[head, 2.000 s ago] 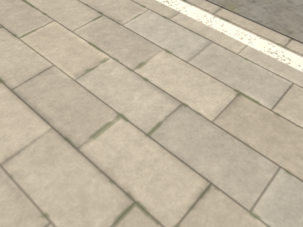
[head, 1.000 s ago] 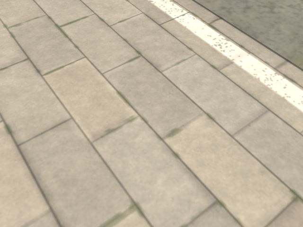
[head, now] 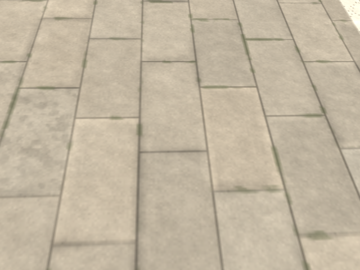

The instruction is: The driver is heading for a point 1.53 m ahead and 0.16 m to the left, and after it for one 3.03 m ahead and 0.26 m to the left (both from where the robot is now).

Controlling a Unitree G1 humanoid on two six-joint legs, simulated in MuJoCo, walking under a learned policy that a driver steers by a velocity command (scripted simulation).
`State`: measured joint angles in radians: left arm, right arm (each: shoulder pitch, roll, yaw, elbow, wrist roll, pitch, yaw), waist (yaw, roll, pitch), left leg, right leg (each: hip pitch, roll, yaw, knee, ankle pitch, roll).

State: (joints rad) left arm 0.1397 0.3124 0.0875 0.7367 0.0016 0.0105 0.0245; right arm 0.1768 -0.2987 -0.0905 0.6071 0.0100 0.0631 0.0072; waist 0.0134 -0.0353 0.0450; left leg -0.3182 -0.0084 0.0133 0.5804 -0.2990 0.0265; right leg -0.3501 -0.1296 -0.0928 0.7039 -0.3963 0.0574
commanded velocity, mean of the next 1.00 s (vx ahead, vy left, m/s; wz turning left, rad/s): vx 0.38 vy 0.00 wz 0.31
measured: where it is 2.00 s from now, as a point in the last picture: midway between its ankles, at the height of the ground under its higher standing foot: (130, 164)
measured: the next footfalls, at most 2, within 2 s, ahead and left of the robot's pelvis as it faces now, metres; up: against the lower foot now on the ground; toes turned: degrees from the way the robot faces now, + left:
right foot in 0.46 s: +0.22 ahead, -0.10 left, +0.00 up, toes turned +16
left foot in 0.94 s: +0.46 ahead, +0.23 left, +0.00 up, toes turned +16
